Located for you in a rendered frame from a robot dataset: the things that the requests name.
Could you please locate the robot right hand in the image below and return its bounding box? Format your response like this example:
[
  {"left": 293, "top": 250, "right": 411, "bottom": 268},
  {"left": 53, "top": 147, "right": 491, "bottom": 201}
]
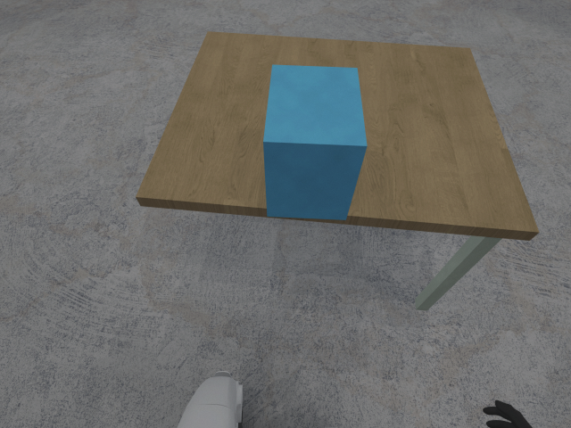
[{"left": 483, "top": 400, "right": 533, "bottom": 428}]

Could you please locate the robot left thigh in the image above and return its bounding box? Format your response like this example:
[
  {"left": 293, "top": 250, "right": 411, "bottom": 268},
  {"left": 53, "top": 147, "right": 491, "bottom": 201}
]
[{"left": 177, "top": 376, "right": 243, "bottom": 428}]

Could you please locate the carton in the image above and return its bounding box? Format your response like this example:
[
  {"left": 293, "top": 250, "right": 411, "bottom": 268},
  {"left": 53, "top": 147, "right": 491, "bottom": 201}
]
[{"left": 263, "top": 65, "right": 367, "bottom": 220}]

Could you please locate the table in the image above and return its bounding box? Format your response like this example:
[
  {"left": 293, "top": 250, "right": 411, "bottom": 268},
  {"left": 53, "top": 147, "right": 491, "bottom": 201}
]
[{"left": 136, "top": 31, "right": 540, "bottom": 311}]

